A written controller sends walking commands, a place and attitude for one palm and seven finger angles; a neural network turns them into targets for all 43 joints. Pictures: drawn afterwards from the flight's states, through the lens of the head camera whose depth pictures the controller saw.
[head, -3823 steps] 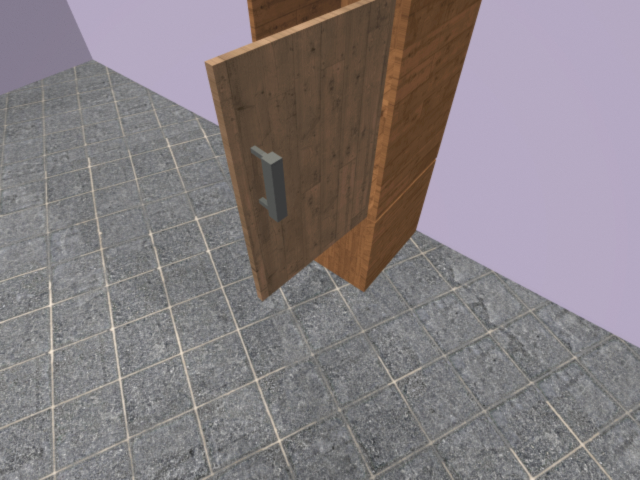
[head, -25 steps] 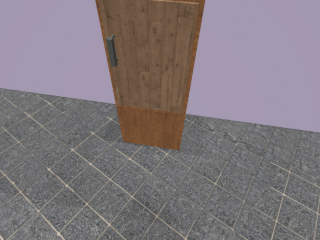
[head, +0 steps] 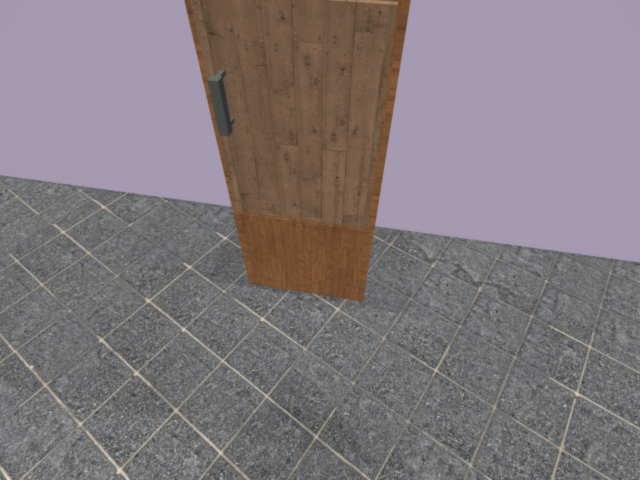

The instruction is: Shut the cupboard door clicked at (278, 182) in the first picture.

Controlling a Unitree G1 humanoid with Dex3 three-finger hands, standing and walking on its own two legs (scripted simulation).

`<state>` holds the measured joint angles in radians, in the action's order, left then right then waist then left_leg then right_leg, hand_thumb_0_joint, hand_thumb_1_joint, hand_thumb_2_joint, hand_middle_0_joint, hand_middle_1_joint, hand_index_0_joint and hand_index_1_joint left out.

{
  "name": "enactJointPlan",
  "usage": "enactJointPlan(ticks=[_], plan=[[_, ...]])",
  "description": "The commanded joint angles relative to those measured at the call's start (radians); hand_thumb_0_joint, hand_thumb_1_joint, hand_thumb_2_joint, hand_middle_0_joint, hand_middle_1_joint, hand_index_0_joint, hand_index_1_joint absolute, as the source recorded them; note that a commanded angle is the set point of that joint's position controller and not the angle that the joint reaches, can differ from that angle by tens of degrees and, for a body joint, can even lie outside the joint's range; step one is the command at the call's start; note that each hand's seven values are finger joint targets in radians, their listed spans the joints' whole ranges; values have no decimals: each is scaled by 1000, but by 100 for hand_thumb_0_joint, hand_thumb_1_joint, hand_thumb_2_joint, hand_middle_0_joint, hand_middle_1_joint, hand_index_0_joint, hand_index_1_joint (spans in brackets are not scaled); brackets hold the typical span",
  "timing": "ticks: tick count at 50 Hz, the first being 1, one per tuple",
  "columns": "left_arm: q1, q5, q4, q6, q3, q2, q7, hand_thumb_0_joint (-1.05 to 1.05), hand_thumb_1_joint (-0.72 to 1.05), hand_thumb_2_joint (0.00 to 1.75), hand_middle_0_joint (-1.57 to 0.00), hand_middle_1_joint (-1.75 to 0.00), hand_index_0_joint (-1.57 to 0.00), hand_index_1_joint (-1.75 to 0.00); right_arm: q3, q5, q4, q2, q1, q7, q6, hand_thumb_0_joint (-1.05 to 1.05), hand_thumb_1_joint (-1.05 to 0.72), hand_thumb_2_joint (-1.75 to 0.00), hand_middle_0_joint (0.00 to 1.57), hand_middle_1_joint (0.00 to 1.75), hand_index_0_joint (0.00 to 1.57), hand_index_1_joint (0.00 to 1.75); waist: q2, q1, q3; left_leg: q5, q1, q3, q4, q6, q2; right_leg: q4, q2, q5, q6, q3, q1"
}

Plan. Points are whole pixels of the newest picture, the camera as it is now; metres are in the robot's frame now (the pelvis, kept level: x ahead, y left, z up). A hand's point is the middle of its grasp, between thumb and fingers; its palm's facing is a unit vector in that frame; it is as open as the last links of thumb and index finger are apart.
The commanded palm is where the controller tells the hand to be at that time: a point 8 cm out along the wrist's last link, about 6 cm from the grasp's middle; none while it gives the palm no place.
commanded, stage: look to check the result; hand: left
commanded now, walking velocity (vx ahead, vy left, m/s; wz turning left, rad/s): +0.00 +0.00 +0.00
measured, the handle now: (223, 102) +0.87 +0.28 +0.02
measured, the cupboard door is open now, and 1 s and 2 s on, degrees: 0 0 0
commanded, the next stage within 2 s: stand and wait in 0.06 s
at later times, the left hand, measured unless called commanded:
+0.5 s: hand out of the picture +0.01 +0.18 -0.18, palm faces +0.03 -0.97 -0.23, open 7.4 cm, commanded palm none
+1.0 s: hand out of the picture -0.02 +0.17 -0.18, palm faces +0.04 -0.98 -0.21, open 7.4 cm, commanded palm none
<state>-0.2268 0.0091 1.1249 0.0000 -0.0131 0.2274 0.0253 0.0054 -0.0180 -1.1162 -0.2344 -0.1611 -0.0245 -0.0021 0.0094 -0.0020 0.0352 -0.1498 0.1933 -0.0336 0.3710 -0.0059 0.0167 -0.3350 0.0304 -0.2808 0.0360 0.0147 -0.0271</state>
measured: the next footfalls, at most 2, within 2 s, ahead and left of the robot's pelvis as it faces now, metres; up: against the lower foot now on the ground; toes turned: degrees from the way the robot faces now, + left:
none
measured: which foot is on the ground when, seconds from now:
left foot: down 0.00-1.00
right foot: down 0.00-1.00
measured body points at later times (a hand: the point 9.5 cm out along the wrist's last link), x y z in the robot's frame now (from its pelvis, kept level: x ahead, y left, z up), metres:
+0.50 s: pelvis +0.01 -0.01 +0.00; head +0.01 -0.01 +0.45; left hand +0.01 +0.24 -0.16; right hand +0.03 -0.25 -0.16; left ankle +0.03 +0.12 -0.74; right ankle -0.06 -0.09 -0.74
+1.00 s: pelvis +0.00 -0.01 +0.00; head +0.01 -0.01 +0.45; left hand -0.02 +0.22 -0.16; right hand +0.01 -0.24 -0.16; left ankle +0.03 +0.12 -0.74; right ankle -0.06 -0.09 -0.74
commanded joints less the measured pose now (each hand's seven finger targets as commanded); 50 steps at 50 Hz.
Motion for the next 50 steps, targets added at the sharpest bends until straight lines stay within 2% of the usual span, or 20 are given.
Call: enactJointPlan(ticks=[1,2,7,10,24,27,28,41,45,47,50], plan=[[-42,2,-26,-19,-21,142,6,0,90,90,-20,-30,-20,-30,-29,4,34,-138,-23,-10,10,0,-90,-90,20,30,20,30,-15,7,-12,190,-106,90,-26,30,98,71,-144,278,6,-86,-106],[-46,4,-26,-20,-22,143,6,0,90,90,-20,-30,-20,-30,-30,6,35,-141,-23,-10,9,0,-90,-90,20,30,20,30,-31,8,-10,188,-109,90,-24,31,99,75,-141,276,5,-86,-113],[-59,3,-25,-21,-24,140,8,0,90,90,-20,-30,-20,-30,-27,6,32,-135,-31,-12,9,0,-90,-90,20,30,20,30,-23,5,-25,207,-113,81,-12,29,96,71,-145,332,1,-82,-89],[-63,1,-20,-18,-20,125,9,0,90,90,-20,-30,-20,-30,-24,4,27,-121,-41,-13,7,0,-90,-90,20,30,20,30,-11,7,3,187,-98,81,-19,28,94,76,-145,306,3,-82,-94],[-99,-1,-12,-15,-18,97,12,0,90,90,-20,-30,-20,-30,-20,5,14,-91,-88,-18,6,0,-90,-90,20,30,20,30,-13,8,5,194,-99,71,-11,27,94,71,-138,315,4,-79,-85],[-114,0,-11,-15,-19,92,13,0,90,90,-20,-30,-20,-30,-20,8,13,-89,-91,-19,6,0,-90,-90,20,30,20,30,-30,3,16,185,-100,71,-11,29,94,74,-135,305,3,-78,-96],[-111,0,-8,-14,-17,83,14,0,90,90,-20,-30,-20,-30,-20,5,10,-80,-96,-19,5,0,-90,-90,20,30,20,30,-13,6,30,173,-92,70,-12,27,93,77,-136,290,4,-79,-101],[-136,-2,-2,-12,-12,56,13,0,90,90,-20,-30,-20,-30,-17,5,2,-59,-123,-19,3,0,-90,-90,20,30,20,30,-7,7,60,129,-81,79,-29,28,90,85,-128,188,9,-85,-130],[-142,-2,-2,-14,-12,56,13,0,90,90,-20,-30,-20,-30,-18,5,4,-59,-129,-19,5,0,-90,-90,20,30,20,30,-4,6,39,140,-89,78,-24,30,91,79,-127,201,10,-89,-123],[-146,-1,-3,-16,-14,56,14,0,90,90,-20,-30,-20,-30,-20,8,6,-63,-129,-20,6,0,-90,-90,20,30,20,30,-27,5,35,152,-96,79,-20,31,93,76,-126,216,9,-85,-126],[-147,-1,0,-16,-14,54,15,0,90,90,-20,-30,-20,-30,-19,6,4,-56,-133,-21,7,0,-90,-90,20,30,20,30,-14,6,28,164,-93,76,-18,31,92,70,-128,242,8,-84,-114]])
